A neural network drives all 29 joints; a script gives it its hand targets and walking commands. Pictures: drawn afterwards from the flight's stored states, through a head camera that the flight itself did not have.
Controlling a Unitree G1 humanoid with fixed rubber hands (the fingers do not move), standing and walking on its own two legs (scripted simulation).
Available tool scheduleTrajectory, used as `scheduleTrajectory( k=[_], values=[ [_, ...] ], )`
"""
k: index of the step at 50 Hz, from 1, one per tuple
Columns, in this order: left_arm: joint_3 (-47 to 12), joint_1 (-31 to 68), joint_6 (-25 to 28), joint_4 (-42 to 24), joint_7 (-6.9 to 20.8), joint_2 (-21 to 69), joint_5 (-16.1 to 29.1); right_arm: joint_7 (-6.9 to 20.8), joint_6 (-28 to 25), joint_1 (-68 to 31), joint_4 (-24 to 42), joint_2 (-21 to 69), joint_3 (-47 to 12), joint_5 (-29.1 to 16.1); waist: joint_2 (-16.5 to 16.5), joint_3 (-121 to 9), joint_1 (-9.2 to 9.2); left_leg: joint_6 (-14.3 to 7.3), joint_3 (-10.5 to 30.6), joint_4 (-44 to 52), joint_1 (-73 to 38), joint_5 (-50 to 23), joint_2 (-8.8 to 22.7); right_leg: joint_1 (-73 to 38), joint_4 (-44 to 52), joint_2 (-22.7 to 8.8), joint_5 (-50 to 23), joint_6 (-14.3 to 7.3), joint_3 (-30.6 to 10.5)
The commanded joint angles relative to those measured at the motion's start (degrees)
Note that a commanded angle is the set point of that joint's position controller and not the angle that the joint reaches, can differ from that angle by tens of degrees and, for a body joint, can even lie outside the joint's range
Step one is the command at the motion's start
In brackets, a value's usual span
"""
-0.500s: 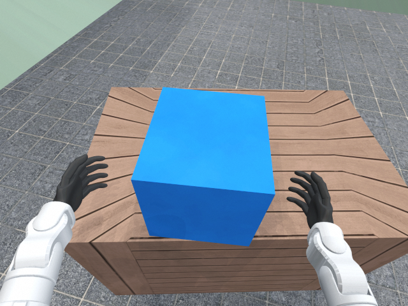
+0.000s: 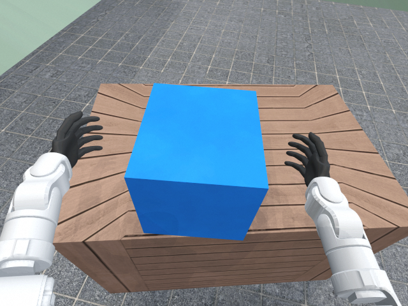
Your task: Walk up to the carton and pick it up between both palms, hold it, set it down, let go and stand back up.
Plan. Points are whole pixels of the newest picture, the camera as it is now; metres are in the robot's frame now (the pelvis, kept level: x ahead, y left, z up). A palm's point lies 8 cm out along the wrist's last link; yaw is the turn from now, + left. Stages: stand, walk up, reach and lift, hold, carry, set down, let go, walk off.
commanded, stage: reach and lift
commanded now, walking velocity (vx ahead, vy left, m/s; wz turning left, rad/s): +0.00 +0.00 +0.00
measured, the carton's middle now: (199, 162) +0.44 -0.02 -0.02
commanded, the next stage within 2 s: none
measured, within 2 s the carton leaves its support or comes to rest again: neither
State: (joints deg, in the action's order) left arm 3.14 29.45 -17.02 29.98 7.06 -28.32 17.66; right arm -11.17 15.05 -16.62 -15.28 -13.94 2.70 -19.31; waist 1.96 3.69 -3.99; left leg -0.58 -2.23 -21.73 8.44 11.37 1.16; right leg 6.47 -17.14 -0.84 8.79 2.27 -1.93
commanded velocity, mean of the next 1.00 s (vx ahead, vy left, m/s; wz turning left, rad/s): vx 0.00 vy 0.00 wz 0.00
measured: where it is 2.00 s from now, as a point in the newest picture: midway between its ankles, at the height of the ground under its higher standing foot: outside the picture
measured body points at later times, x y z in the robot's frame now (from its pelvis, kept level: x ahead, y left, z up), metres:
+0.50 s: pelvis +0.00 +0.00 +0.00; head +0.02 +0.02 +0.45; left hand +0.45 +0.23 +0.15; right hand +0.38 -0.24 +0.13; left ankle +0.01 +0.11 -0.75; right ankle +0.01 -0.15 -0.75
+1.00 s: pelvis +0.00 +0.00 -0.01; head +0.05 +0.02 +0.43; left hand +0.45 +0.22 +0.05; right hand +0.38 -0.22 +0.04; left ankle +0.01 +0.11 -0.75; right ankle +0.01 -0.15 -0.75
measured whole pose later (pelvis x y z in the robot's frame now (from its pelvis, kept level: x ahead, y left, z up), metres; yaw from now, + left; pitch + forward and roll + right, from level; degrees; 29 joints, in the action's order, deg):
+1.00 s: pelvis +0.00 +0.00 -0.01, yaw +2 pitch +10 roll -2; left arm -6.1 47.8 6.0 69.0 5.0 -25.7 19.4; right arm -10.3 -2.2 -35.7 -51.5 -9.6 1.4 -17.2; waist 0.2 -5.2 -8.1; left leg -0.2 1.1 -31.1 28.3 13.4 1.2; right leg 24.7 -25.4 -0.5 11.2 2.0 0.9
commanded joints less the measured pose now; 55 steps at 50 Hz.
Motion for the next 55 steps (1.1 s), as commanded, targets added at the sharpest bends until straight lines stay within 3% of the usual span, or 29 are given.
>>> scheduleTrajectory(
  k=[1,4,6,9,10,11,12,13,16,19,20,23,24,25,28,29,30,31,36,38,40,41,42,44,46,50,51,53,55],
  values=[
    [4.9,25.0,2.3,-8.8,0.0,-12.1,-0.5,0.2,-2.6,-20.7,9.1,-9.9,3.3,0.5,-4.3,-26.7,-0.34,1.0,-0.2,2.0,-5.4,-15.6,-1.7,-8.6,-1.3,3.0,-18.5,-1.7,1.5],
    [3.6,29.9,2.5,-8.1,-0.5,-12.3,0.7,0.5,-2.5,-25.3,8.0,-10.2,4.3,0.1,-5.2,-28.4,-1.32,1.5,0.1,2.0,-5.4,-14.4,-1.7,-7.5,-1.1,3.1,-16.1,-2.0,2.1],
    [4.3,29.2,2.1,-7.1,-0.3,-12.9,0.7,0.6,-2.1,-25.6,8.4,-9.2,3.3,-0.3,-3.6,-28.8,-1.13,1.0,-0.1,1.6,-6.1,-14.7,-2.0,-7.5,-1.2,3.0,-18.1,-1.9,1.8],
    [2.8,33.8,1.9,-6.8,-0.6,-12.8,0.1,0.7,-2.0,-28.3,5.2,-11.2,4.9,-0.3,-6.7,-31.6,-2.52,1.8,0.3,0.9,-8.1,-16.1,-1.5,-6.0,-1.3,3.4,-17.5,-2.3,2.4],
    [2.8,33.4,1.4,-5.5,-0.7,-13.0,0.0,0.8,-1.8,-29.2,5.3,-11.2,4.6,-0.5,-7.5,-31.3,-1.83,2.1,0.1,0.6,-8.3,-17.9,-1.6,-5.8,-1.2,3.4,-18.7,-2.4,2.3],
    [2.5,34.5,1.4,-5.0,-0.6,-12.8,0.0,0.9,-1.8,-30.0,4.8,-11.0,4.6,-0.5,-7.2,-32.2,-2.04,2.3,0.3,0.4,-8.2,-18.2,-1.7,-6.5,-1.3,3.5,-18.7,-2.4,2.5],
    [3.3,34.8,1.2,-3.3,-0.6,-14.2,-0.1,1.0,-1.4,-30.9,3.9,-11.6,3.5,-1.1,-6.5,-30.9,-0.93,1.8,0.0,0.5,-6.9,-17.2,-1.6,-6.3,-1.3,3.2,-18.8,-2.1,2.0],
    [3.3,37.9,1.4,-2.1,-0.7,-14.2,0.3,1.0,-1.3,-33.4,2.6,-10.9,4.3,-1.0,-5.3,-30.8,-1.89,1.6,0.2,1.0,-5.2,-15.1,-1.7,-6.6,-1.4,3.3,-18.1,-2.1,2.4],
    [2.3,40.1,2.0,1.3,-0.8,-13.6,0.5,1.3,-1.0,-36.3,-0.1,-11.3,4.1,-0.3,-4.5,-31.7,-2.27,1.2,0.3,1.3,-4.6,-13.0,-1.7,-6.5,-1.3,3.0,-16.7,-2.0,2.5],
    [0.4,43.7,2.3,4.1,-1.0,-13.4,0.8,1.4,-0.5,-38.6,-3.8,-11.7,4.0,-1.4,-6.5,-32.9,-3.41,1.9,0.7,0.5,-6.6,-15.4,-1.5,-4.1,-1.4,3.1,-18.3,-2.3,3.2],
    [0.4,45.6,2.6,5.7,-1.0,-13.9,0.5,1.6,-0.6,-40.3,-5.9,-12.0,3.0,-1.5,-7.4,-32.5,-2.35,1.9,0.7,0.3,-6.7,-15.4,-1.4,-3.5,-1.4,3.1,-17.1,-2.5,2.7],
    [-0.5,48.3,3.1,7.6,-1.3,-14.1,1.6,1.3,-1.2,-45.5,-5.6,-11.4,3.5,-2.0,-5.4,-36.5,-2.80,1.7,1.1,-0.4,-5.3,-15.3,-1.6,-3.9,-1.9,3.1,-18.7,-1.9,3.5],
    [-2.1,48.4,3.5,7.9,-1.0,-13.5,1.8,1.3,-1.5,-45.1,-6.9,-11.9,4.1,-1.5,-6.8,-36.3,-4.26,2.1,1.5,-0.7,-6.4,-15.8,-1.4,-2.8,-1.9,3.2,-18.9,-2.3,3.4],
    [-1.6,49.2,3.9,8.5,-1.3,-13.6,1.3,1.3,-1.9,-45.8,-6.5,-12.5,5.0,-1.0,-7.8,-38.1,-3.67,2.4,1.3,-1.0,-7.2,-17.0,-1.6,-2.9,-2.0,3.2,-19.4,-2.3,3.3],
    [-1.9,49.7,4.7,12.4,-0.6,-13.9,1.8,1.7,-2.3,-46.2,-10.2,-11.7,2.5,-1.6,-6.1,-37.3,-3.24,2.0,1.3,-1.8,-6.2,-18.2,-1.6,-3.1,-2.4,2.9,-21.8,-2.2,3.2],
    [-2.5,50.3,5.2,16.3,-0.2,-13.4,1.2,1.5,-2.4,-46.4,-13.3,-11.3,2.8,-1.0,-5.9,-36.0,-4.42,2.1,1.3,-1.4,-5.2,-16.4,-1.4,-2.8,-2.2,2.9,-20.7,-2.2,3.5],
    [-2.9,49.8,6.1,15.0,-0.3,-13.6,1.1,1.1,-3.0,-46.1,-13.7,-9.8,2.8,-0.8,-7.7,-37.6,-3.69,2.2,1.3,-1.4,-5.9,-17.6,-1.7,-3.0,-2.2,2.6,-20.9,-2.2,3.5],
    [-3.2,49.0,6.5,16.4,0.0,-12.5,0.6,1.2,-3.3,-44.6,-16.0,-9.6,1.8,-1.0,-7.8,-34.8,-4.36,2.2,1.5,-1.3,-5.6,-16.9,-1.7,-2.6,-2.0,2.6,-20.3,-2.1,3.8],
    [-4.8,45.6,12.3,25.1,0.9,-9.6,-0.6,1.3,-8.4,-44.1,-21.2,-6.9,0.9,1.1,-5.7,-33.6,-4.75,2.1,1.6,-2.2,-3.9,-16.1,-1.6,0.3,-2.1,2.4,-17.9,-2.3,4.5],
    [-4.2,46.2,15.2,21.3,0.5,-9.9,-0.6,1.0,-11.5,-43.6,-19.1,-6.1,0.4,1.2,-6.7,-37.0,-3.66,2.9,1.4,-3.7,-5.2,-19.4,-1.7,0.3,-3.2,2.5,-19.9,-1.9,4.4],
    [-2.1,43.5,17.6,23.6,-0.2,-10.0,-1.3,0.7,-14.1,-42.5,-19.1,-6.3,0.1,1.8,-5.1,-37.8,-2.98,2.7,1.6,-4.4,-3.5,-19.8,-2.1,0.1,-4.7,2.5,-22.7,-1.2,4.2],
    [-2.5,44.9,19.2,25.0,-0.2,-9.7,-1.5,0.7,-15.0,-42.3,-21.4,-5.4,-0.1,2.8,-5.8,-36.8,-3.57,2.9,1.4,-4.4,-3.0,-18.5,-2.1,0.9,-4.7,2.3,-21.3,-1.2,4.3],
    [-2.9,45.0,20.6,27.0,-0.1,-9.7,-0.9,0.5,-16.0,-43.0,-22.0,-4.7,0.5,3.5,-4.1,-36.8,-3.92,2.5,1.6,-4.7,-1.3,-17.2,-2.2,1.1,-4.9,2.2,-20.7,-1.2,4.3],
    [-4.6,46.3,23.2,25.7,-0.8,-8.3,-0.3,0.8,-18.4,-43.6,-21.5,-4.5,1.3,3.3,-7.5,-40.9,-4.72,3.2,1.7,-6.1,-3.0,-18.3,-2.0,4.7,-5.5,2.4,-18.9,-1.4,5.4],
    [-5.6,49.8,25.6,25.6,-1.8,-9.6,1.9,0.8,-20.1,-46.8,-20.3,-5.4,1.0,2.8,-7.0,-45.5,-4.90,3.5,1.7,-8.0,-2.5,-17.0,-1.9,8.4,-6.7,2.5,-16.5,-1.3,5.5],
    [-8.4,51.6,28.9,28.6,-2.9,-8.5,2.8,0.6,-23.4,-48.1,-25.7,-6.8,1.4,2.1,-9.8,-51.6,-5.45,4.5,2.9,-12.5,-2.9,-21.8,-1.5,13.9,-10.0,2.8,-19.1,-1.0,6.0],
    [-8.3,51.8,29.1,32.8,-2.8,-8.2,2.8,1.0,-23.3,-47.7,-29.0,-6.8,1.4,1.1,-10.8,-49.8,-6.25,4.5,3.0,-13.2,-2.3,-20.2,-1.5,16.0,-10.3,2.7,-17.2,-1.1,6.4],
    [-10.7,50.2,30.7,35.4,-2.5,-7.2,4.4,1.1,-24.6,-47.9,-29.7,-5.7,-0.6,0.3,-9.5,-51.5,-5.95,4.3,3.1,-14.8,0.4,-20.0,-1.7,16.7,-11.6,2.1,-18.4,-1.1,5.9],
    [-10.7,49.5,32.3,39.8,-2.2,-7.2,4.4,1.8,-25.5,-47.0,-35.7,-5.6,-2.2,0.2,-8.1,-48.6,-5.56,3.8,3.2,-15.6,3.2,-17.5,-1.6,18.5,-12.9,1.9,-16.0,-1.1,6.1]
  ],
)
